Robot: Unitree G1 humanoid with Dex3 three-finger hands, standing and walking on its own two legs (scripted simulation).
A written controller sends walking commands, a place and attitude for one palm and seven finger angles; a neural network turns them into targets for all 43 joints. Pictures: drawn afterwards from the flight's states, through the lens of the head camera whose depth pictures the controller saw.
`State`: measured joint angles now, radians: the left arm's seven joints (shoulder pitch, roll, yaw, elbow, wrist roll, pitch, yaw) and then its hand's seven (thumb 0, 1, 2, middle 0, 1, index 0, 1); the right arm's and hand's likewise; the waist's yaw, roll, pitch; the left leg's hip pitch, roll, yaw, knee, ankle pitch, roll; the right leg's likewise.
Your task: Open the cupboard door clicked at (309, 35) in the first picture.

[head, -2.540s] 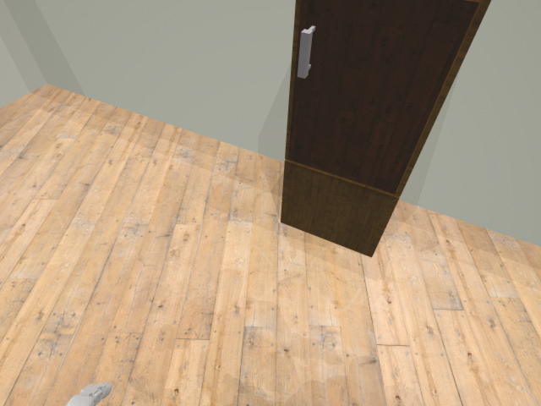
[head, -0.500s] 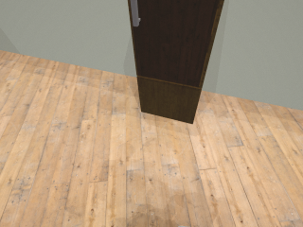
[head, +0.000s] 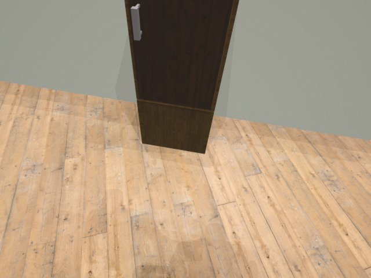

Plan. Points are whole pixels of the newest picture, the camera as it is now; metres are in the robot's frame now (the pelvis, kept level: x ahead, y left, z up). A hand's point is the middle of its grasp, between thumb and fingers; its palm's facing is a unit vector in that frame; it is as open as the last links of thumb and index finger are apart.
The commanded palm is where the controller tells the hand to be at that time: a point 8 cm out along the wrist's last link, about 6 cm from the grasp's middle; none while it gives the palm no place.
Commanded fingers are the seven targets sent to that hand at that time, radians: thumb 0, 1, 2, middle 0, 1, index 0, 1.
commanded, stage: take the last steps up to it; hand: left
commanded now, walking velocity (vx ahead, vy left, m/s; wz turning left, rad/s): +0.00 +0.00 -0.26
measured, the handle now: (137, 22) +1.00 +0.27 +0.08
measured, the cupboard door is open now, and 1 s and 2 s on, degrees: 0 0 0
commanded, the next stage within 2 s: come to a stop and stand still in 1.30 s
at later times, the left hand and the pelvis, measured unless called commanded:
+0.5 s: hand out of the picture +0.11 +0.18 -0.15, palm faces +0.02 -0.97 -0.22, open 7.2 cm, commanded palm none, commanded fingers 0.00 0.90 0.90 -0.20 -0.30 -0.20 -0.30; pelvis +0.04 +0.00 +0.00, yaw -3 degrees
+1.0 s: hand (69, 254) +0.20 +0.31 -0.19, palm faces +0.05 -0.98 -0.17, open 7.4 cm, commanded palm none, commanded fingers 0.00 0.90 0.90 -0.20 -0.30 -0.20 -0.30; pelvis +0.22 +0.12 +0.00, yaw -2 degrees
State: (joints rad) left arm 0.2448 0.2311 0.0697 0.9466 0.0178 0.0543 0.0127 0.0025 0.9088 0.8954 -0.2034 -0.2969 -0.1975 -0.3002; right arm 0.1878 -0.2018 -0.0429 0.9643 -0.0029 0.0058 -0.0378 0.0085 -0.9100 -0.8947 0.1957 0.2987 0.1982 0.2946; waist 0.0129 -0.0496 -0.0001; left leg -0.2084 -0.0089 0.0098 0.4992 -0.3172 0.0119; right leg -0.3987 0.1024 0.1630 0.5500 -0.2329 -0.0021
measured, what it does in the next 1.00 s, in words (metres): walks ahead: right foot, then left foot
